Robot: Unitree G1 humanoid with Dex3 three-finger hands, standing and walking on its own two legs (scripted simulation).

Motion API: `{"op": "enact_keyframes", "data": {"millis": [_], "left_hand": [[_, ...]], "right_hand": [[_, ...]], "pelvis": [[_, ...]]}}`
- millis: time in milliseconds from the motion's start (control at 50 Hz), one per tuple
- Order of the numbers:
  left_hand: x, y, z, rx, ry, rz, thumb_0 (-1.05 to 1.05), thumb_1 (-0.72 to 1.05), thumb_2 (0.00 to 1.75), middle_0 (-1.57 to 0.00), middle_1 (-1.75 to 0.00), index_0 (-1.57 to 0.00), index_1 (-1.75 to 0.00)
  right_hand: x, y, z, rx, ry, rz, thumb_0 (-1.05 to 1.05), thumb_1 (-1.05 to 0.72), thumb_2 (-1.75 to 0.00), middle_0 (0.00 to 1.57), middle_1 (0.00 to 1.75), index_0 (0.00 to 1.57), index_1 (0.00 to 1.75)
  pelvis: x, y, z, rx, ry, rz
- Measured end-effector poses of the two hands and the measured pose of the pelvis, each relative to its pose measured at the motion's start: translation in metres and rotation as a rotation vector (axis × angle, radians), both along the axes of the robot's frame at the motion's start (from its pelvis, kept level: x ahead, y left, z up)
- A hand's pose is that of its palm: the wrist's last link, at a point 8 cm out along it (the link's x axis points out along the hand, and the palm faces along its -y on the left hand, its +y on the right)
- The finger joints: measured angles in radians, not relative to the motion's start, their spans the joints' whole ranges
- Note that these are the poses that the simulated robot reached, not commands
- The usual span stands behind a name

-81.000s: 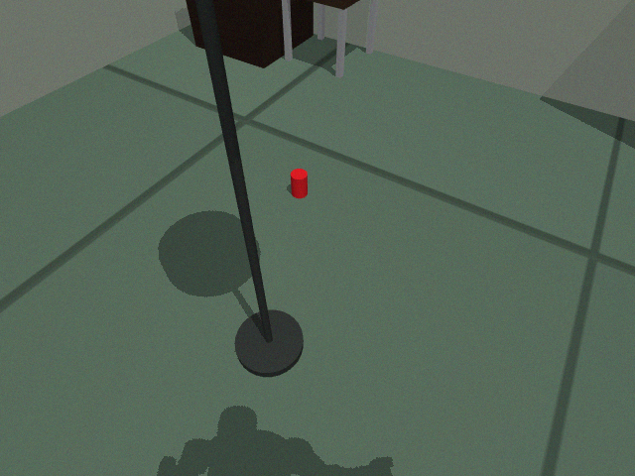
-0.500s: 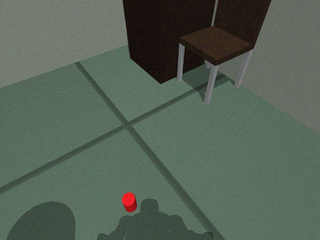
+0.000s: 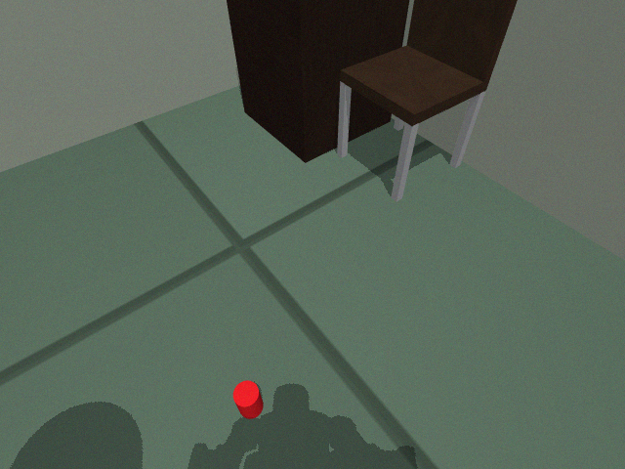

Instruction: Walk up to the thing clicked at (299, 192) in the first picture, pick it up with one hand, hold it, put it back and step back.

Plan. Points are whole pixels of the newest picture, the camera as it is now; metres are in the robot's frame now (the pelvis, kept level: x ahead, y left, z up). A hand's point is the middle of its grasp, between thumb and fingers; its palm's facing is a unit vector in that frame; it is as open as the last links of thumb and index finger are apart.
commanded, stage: stand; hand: left
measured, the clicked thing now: (248, 400) +0.44 +0.21 -0.72
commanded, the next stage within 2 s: step back in 0.56 s
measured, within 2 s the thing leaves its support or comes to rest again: neither
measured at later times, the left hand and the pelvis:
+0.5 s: hand out of the picture +0.09 +0.24 -0.15, palm faces -0.02 -0.94 -0.34, open 7.4 cm; pelvis +0.01 +0.00 +0.00, yaw +0 degrees
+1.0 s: hand out of the picture +0.06 +0.27 -0.17, palm faces -0.04 -0.91 -0.41, open 7.4 cm; pelvis -0.05 -0.01 -0.03, yaw -1 degrees
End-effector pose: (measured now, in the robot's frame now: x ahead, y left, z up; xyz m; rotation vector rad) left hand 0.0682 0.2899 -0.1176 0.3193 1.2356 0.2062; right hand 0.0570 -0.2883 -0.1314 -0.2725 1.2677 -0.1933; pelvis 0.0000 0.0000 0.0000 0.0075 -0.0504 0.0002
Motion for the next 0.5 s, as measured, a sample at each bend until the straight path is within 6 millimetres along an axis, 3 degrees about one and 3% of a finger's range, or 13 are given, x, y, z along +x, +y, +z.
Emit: {"op": "enact_keyframes", "data": {"millis": [500], "left_hand": [[0.017, -0.002, 0.001, -0.004, -0.010, -0.010, 0.01, 0.90, 0.90, -0.21, -0.30, -0.20, -0.30]], "right_hand": [[0.011, -0.006, 0.004, -0.010, -0.008, -0.009, 0.00, -0.91, -0.90, 0.20, 0.30, 0.20, 0.30]], "pelvis": [[0.010, -0.003, 0.001, -0.001, 0.006, -0.007]]}}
